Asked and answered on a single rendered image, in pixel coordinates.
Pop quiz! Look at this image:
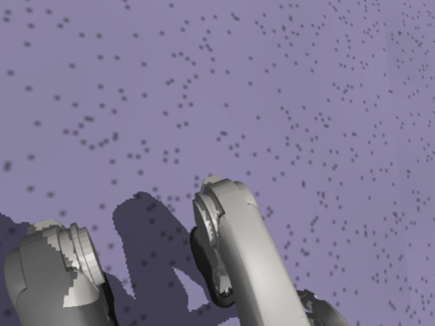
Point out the left robot foot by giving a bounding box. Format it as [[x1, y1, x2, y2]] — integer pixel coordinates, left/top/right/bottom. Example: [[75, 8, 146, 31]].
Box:
[[101, 271, 119, 326]]

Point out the right robot hand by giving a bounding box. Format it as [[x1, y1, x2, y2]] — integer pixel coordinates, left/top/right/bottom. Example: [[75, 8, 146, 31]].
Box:
[[296, 289, 350, 326]]

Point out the right robot foot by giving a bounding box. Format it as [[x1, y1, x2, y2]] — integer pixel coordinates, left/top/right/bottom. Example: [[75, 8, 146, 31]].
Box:
[[190, 226, 235, 308]]

